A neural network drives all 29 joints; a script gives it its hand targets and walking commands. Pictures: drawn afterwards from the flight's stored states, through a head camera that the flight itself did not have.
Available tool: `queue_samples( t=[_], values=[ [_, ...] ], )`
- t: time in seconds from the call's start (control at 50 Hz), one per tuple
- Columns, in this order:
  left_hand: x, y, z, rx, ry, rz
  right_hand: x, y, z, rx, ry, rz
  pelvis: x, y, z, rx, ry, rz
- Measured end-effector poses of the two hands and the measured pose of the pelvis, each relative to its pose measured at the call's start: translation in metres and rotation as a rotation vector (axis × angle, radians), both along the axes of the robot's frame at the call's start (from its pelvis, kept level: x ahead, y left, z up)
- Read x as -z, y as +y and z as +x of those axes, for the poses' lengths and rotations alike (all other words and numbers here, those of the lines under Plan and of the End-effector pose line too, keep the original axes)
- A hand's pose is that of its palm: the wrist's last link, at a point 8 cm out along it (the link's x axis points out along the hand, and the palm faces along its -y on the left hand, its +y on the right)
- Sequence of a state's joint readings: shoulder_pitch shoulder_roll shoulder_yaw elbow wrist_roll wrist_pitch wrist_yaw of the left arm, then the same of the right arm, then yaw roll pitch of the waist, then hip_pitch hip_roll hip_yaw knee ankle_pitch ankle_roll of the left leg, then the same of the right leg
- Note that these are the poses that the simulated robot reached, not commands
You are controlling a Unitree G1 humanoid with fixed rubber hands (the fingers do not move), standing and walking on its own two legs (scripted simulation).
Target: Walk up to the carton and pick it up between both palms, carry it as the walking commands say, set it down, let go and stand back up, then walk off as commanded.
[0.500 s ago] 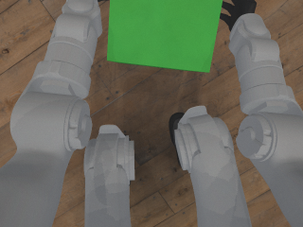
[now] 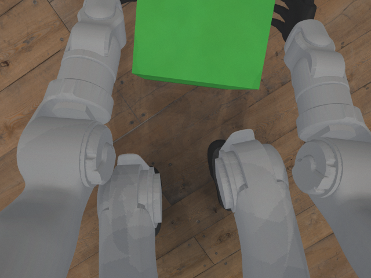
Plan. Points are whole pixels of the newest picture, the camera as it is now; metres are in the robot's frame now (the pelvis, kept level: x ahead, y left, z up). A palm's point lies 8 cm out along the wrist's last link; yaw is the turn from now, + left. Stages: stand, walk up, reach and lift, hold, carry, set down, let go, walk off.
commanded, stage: set down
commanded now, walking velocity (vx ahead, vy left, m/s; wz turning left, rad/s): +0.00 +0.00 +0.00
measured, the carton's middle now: (199, 10) +0.55 -0.10 -0.26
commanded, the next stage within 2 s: none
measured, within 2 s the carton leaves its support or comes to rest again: neither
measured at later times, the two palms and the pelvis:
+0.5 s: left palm (105, 5) +0.56 +0.06 -0.18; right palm (295, 28) +0.48 -0.25 -0.18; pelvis -0.01 -0.01 +0.01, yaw +1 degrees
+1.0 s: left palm out of the picture +0.57 +0.08 -0.14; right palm (332, 13) +0.49 -0.28 -0.14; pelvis -0.02 -0.02 +0.01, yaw +0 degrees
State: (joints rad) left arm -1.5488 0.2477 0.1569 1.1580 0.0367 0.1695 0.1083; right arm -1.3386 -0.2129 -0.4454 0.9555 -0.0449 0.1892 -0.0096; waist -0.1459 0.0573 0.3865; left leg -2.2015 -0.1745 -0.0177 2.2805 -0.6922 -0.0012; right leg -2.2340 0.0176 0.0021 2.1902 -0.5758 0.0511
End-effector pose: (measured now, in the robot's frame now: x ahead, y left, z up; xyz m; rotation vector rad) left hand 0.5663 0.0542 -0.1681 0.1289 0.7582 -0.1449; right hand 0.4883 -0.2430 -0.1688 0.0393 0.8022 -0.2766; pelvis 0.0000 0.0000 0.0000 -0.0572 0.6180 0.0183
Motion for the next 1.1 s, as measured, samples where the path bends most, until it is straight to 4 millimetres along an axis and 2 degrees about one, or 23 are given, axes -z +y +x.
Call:
queue_samples(
  t=[0.3,0.42,0.56,0.66,0.78,0.86,0.96,1.04,1.1],
  values=[
    [0.001,0.000,-0.001,0.006,-0.023,0.009,0.002,0.000,-0.001,-0.007,-0.014,0.011,0.001,-0.005,-0.005,-0.002,-0.021,0.013],
    [0.004,0.003,-0.003,0.009,-0.033,0.010,0.009,-0.003,-0.003,0.018,-0.023,-0.002,-0.004,-0.007,-0.009,-0.002,-0.031,0.016],
    [0.021,0.018,-0.010,-0.013,0.001,0.027,0.015,-0.010,-0.005,0.052,-0.011,-0.017,-0.006,-0.011,-0.012,0.007,-0.034,0.019],
    [0.021,0.027,-0.005,-0.025,-0.020,0.034,0.014,-0.019,-0.001,0.067,-0.026,-0.026,-0.004,-0.012,-0.012,0.009,-0.035,0.019],
    [0.011,0.023,0.004,-0.012,-0.049,0.024,0.012,-0.029,-0.003,0.073,-0.038,-0.034,0.002,-0.013,-0.011,0.007,-0.036,0.021],
    [0.000,0.019,0.009,-0.018,-0.101,0.012,0.006,-0.035,-0.003,0.085,-0.082,-0.035,-0.001,-0.013,-0.015,0.014,-0.071,0.023],
    [-0.016,0.022,0.006,-0.041,-0.097,0.031,-0.017,-0.039,0.000,0.083,-0.123,-0.031,-0.008,-0.015,-0.019,0.029,-0.087,0.037],
    [-0.044,0.022,0.006,-0.044,-0.097,0.046,-0.041,-0.042,0.002,0.089,-0.132,-0.023,-0.023,-0.015,-0.020,0.034,-0.105,0.049],
    [-0.070,0.021,0.012,-0.051,-0.108,0.042,-0.063,-0.043,0.005,0.088,-0.150,-0.023,-0.037,-0.016,-0.022,0.034,-0.112,0.054]
  ],
)
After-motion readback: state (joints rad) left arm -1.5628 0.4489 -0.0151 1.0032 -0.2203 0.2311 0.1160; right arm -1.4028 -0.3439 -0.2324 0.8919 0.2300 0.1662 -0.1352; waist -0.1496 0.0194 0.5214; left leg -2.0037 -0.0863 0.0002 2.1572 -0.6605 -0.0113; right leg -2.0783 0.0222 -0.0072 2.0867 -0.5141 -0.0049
